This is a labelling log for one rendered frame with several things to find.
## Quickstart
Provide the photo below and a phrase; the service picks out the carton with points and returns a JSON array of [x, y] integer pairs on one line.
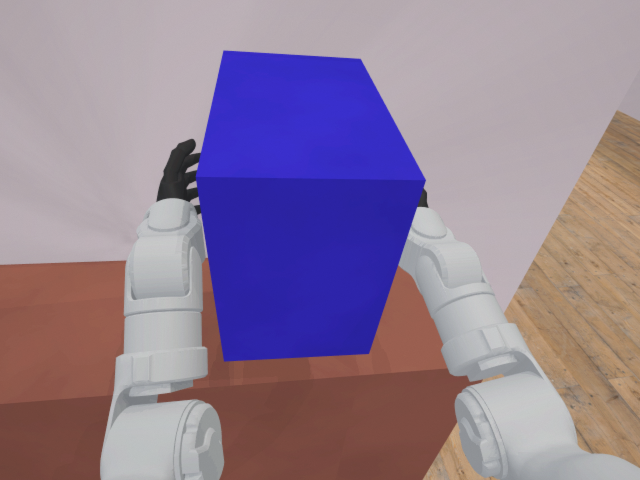
[[307, 192]]

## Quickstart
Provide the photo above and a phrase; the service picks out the robot left forearm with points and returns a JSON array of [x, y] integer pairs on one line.
[[163, 299]]

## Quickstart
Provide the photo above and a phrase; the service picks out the left robot hand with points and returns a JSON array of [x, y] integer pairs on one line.
[[175, 181]]

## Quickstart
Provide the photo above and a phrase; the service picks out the right robot upper arm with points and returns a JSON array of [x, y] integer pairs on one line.
[[515, 428]]

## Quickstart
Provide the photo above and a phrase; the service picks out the robot right forearm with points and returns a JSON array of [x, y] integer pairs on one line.
[[477, 339]]

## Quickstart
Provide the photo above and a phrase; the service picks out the left robot upper arm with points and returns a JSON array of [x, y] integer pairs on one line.
[[179, 440]]

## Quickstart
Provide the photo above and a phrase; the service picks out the pedestal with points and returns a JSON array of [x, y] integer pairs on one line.
[[378, 416]]

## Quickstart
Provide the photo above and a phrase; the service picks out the right robot hand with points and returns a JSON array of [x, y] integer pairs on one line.
[[423, 199]]

